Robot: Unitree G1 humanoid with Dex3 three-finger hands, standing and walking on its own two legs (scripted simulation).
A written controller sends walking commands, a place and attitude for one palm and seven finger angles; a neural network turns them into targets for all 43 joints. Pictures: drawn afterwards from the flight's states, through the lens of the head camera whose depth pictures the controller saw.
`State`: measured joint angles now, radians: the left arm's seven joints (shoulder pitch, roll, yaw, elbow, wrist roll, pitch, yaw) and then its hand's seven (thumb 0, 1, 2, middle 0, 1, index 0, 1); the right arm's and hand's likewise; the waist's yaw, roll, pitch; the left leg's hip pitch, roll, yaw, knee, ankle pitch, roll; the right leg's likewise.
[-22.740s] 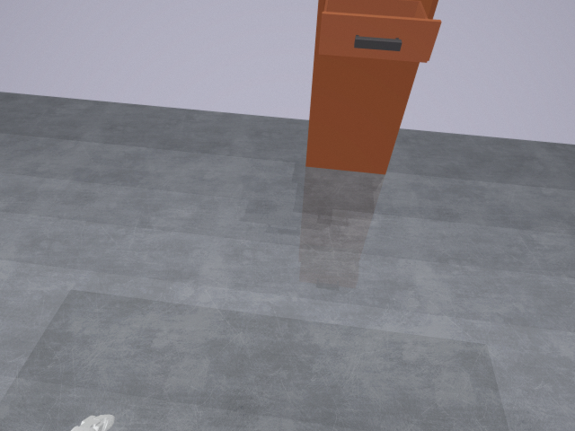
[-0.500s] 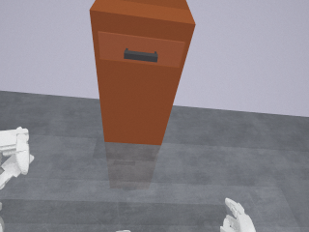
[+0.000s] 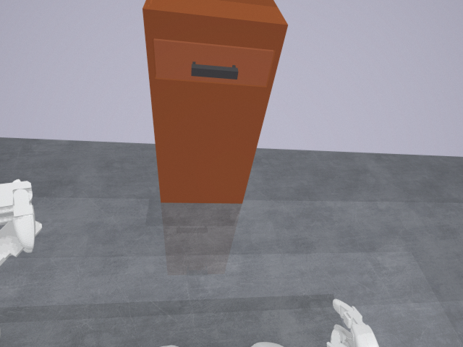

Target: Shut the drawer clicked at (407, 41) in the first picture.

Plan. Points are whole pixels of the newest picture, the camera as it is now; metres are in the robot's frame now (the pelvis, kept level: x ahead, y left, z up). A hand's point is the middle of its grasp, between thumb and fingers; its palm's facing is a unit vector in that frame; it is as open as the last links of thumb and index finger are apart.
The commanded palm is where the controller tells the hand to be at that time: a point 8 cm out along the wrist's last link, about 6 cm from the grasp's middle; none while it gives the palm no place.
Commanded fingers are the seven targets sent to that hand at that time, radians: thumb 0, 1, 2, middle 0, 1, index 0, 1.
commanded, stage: stop stepping back and stand still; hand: left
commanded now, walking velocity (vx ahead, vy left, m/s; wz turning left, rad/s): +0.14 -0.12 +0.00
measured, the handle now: (214, 68) +0.93 +0.07 +0.03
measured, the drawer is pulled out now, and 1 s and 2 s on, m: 0.00 0.00 0.00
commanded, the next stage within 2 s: let the arm hang, fingers relaxed in 0.56 s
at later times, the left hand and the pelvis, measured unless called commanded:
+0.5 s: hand (22, 239) +0.19 +0.25 +0.19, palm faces +0.40 -0.78 -0.48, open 3.3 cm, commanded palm +0.12 +0.29 +0.20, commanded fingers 0.00 0.90 0.90 -1.40 -1.60 -1.40 -1.60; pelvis +0.00 +0.00 +0.02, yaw +3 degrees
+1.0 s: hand out of the picture +0.02 +0.20 -0.15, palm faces +0.08 -0.97 -0.24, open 3.3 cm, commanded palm none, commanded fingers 0.00 0.90 0.90 -0.68 -0.82 -0.68 -0.82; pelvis +0.00 +0.00 +0.02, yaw +5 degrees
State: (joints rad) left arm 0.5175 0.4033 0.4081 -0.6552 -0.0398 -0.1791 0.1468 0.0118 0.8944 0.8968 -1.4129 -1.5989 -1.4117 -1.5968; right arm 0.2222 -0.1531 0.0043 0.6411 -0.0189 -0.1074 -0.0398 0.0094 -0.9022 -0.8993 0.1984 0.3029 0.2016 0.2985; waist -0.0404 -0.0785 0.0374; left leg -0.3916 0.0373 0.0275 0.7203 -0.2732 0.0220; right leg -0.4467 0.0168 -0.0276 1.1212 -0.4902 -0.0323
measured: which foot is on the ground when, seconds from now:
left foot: down 0.00-1.00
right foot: up 0.00-0.16, down 0.18-1.00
